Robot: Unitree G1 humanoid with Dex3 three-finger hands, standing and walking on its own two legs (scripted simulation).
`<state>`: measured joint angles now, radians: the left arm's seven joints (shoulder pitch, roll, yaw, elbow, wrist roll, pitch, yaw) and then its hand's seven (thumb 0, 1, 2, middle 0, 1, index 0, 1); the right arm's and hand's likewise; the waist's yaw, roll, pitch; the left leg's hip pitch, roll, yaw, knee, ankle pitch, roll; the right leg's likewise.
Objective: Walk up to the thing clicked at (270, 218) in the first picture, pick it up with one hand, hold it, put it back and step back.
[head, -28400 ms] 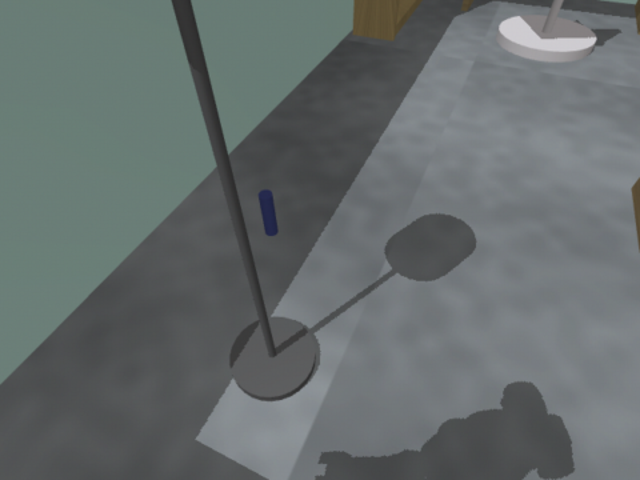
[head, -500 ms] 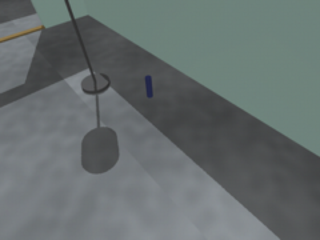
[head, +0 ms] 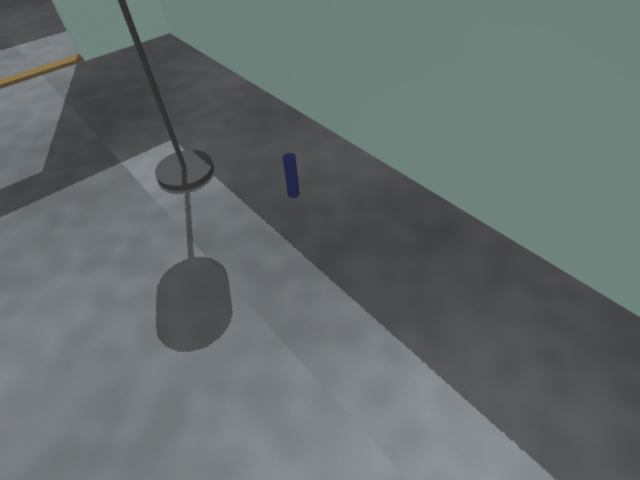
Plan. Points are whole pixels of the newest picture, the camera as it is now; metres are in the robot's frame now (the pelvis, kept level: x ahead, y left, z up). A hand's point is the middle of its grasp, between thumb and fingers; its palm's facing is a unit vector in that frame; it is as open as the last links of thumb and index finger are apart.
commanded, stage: stand
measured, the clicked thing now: (291, 176) +1.45 +0.16 -0.67
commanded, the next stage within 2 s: walk up in 1.72 s
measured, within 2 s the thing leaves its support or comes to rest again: neither
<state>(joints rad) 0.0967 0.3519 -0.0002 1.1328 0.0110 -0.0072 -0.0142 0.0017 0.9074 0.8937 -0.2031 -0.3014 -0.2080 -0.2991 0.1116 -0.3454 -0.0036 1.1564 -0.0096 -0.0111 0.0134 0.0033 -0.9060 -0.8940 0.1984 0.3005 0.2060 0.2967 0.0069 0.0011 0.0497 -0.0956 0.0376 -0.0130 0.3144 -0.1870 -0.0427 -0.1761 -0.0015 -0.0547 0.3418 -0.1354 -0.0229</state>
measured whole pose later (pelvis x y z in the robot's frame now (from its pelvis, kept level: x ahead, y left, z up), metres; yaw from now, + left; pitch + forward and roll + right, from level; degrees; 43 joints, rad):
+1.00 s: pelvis +0.01 +0.01 +0.00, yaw +0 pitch -2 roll +0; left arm 0.10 0.35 0.00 1.14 0.01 -0.01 -0.01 0.00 0.91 0.89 -0.20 -0.30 -0.21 -0.30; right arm 0.11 -0.35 0.01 1.14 -0.01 -0.01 0.01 0.00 -0.91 -0.89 0.20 0.30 0.21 0.30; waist 0.01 0.00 0.04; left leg -0.06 0.04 -0.01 0.30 -0.20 -0.04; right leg -0.14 0.00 -0.05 0.32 -0.15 -0.02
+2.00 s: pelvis +0.06 +0.05 -0.01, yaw +1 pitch -2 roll -2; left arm 0.25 0.43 0.09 1.02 0.05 -0.01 -0.08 0.00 0.90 0.89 -0.21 -0.30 -0.21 -0.30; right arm 0.21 -0.44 -0.10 1.02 -0.04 -0.05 0.08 0.01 -0.91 -0.89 0.20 0.30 0.21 0.30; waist 0.05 -0.01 0.04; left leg -0.32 0.08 0.02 0.59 -0.35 0.01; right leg -0.12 -0.03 -0.04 0.46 -0.31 -0.01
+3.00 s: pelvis +0.55 +0.05 -0.03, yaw -4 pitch -2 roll -1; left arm 0.30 0.44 0.07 0.88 0.01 -0.04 -0.04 0.00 0.91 0.89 -0.20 -0.30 -0.21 -0.30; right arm 0.23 -0.40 -0.07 0.85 -0.03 -0.09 0.07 0.00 -0.91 -0.89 0.20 0.30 0.21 0.30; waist 0.03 -0.07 0.10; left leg -0.44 0.04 0.09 0.68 -0.20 0.03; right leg -0.16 -0.03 -0.01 0.88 -0.52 -0.04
